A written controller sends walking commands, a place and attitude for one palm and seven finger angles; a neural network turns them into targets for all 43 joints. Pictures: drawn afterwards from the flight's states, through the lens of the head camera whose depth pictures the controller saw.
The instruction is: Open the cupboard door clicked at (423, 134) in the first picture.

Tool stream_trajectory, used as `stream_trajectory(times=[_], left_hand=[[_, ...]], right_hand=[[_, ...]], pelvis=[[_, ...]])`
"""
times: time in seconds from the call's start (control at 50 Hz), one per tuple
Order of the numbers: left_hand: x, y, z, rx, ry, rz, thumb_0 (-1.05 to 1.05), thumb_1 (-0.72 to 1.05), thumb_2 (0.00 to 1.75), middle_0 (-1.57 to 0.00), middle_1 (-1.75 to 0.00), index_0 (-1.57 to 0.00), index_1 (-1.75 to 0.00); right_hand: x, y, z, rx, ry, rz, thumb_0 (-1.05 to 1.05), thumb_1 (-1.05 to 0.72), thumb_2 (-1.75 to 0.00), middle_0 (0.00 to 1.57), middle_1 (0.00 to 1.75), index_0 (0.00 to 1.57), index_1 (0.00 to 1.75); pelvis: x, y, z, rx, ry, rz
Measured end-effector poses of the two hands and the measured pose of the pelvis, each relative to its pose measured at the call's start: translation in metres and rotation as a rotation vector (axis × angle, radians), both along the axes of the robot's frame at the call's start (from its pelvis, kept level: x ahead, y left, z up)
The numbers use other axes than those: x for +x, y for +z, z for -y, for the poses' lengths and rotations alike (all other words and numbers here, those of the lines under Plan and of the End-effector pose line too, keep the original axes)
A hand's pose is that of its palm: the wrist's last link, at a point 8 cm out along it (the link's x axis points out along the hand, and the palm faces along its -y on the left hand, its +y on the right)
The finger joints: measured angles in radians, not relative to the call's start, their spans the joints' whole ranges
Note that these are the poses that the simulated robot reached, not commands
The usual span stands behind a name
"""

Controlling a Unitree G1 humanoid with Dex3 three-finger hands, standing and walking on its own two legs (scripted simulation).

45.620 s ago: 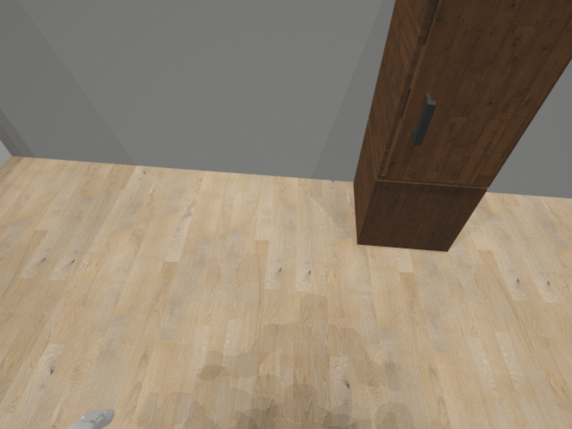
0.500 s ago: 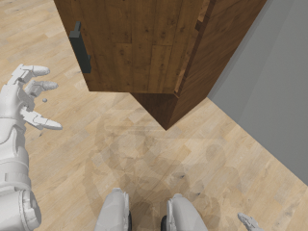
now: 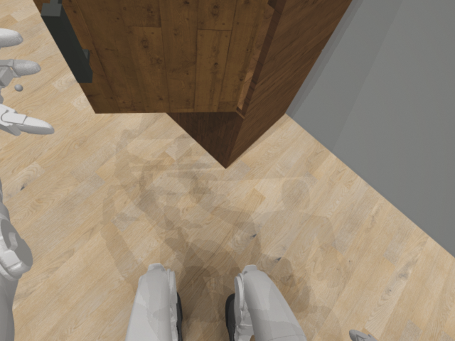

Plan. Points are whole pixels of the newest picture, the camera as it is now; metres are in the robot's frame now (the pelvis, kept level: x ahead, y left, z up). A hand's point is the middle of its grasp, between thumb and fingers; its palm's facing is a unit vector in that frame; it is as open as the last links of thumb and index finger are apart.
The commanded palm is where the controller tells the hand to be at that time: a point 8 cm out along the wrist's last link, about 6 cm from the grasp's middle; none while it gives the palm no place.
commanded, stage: move the hooked fingers beside the handle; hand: left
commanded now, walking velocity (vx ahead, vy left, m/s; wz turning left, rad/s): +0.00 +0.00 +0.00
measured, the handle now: (72, 38) +0.59 +0.24 +0.06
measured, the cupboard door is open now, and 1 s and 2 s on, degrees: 50 50 50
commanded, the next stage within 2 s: slide the fingers in behind the handle in 1.02 s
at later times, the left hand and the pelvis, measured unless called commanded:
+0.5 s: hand (19, 71) +0.53 +0.31 +0.05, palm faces +0.07 -1.00 -0.03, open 14.0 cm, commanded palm +0.52 +0.32 +0.05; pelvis +0.00 +0.01 -0.01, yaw -1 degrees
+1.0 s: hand (22, 68) +0.53 +0.30 +0.06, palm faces +0.08 -1.00 -0.03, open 14.0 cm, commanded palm +0.52 +0.32 +0.05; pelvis +0.00 +0.01 +0.00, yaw -1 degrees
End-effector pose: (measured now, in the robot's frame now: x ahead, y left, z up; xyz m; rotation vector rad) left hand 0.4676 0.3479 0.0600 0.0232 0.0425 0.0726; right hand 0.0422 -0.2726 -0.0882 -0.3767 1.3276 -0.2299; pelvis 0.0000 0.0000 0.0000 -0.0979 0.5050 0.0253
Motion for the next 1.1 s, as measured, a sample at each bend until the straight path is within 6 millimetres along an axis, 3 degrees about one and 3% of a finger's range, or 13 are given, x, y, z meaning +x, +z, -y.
stream_trajectory(times=[0.32,0.48,0.86,1.1], left_hand=[[0.042,0.002,-0.005,0.002,0.010,0.006,-0.01,-0.50,0.30,-0.31,-1.20,-0.30,-1.20],[0.036,-0.005,-0.009,0.004,-0.001,-0.010,-0.01,-0.50,0.30,-0.30,-1.20,-0.30,-1.20],[0.033,0.001,0.001,0.004,0.004,-0.010,-0.01,-0.50,0.30,-0.31,-1.20,-0.30,-1.20],[0.032,-0.001,-0.002,0.010,0.006,0.002,-0.01,-0.50,0.30,-0.30,-1.20,-0.30,-1.20]], right_hand=[[-0.029,-0.001,-0.007,-0.013,-0.042,-0.084,0.00,-0.90,-0.90,0.20,0.30,0.20,0.30],[-0.034,-0.001,-0.014,0.007,-0.049,-0.128,0.00,-0.90,-0.90,0.20,0.30,0.20,0.30],[-0.009,0.009,-0.014,0.003,-0.021,-0.061,0.00,-0.90,-0.90,0.20,0.30,0.20,0.30],[-0.013,0.002,-0.009,0.000,-0.024,-0.071,0.00,-0.90,-0.90,0.20,0.30,0.20,0.30]], pelvis=[[-0.001,-0.009,-0.003,-0.021,-0.012,-0.048],[0.002,-0.006,-0.007,-0.022,-0.012,-0.049],[0.006,0.004,-0.009,-0.022,-0.001,-0.026],[0.003,-0.002,-0.004,-0.020,-0.003,-0.031]])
